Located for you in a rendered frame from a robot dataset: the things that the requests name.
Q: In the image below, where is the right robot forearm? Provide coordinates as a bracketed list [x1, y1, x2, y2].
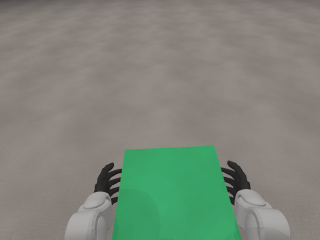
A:
[234, 189, 292, 240]

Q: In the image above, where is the carton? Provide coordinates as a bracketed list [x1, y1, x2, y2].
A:
[112, 145, 242, 240]

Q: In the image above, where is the left robot hand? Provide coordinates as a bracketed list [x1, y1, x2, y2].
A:
[94, 162, 122, 205]

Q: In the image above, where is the left robot forearm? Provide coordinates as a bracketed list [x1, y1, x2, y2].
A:
[64, 191, 114, 240]

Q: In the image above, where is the right robot hand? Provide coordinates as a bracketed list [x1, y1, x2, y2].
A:
[221, 160, 251, 206]

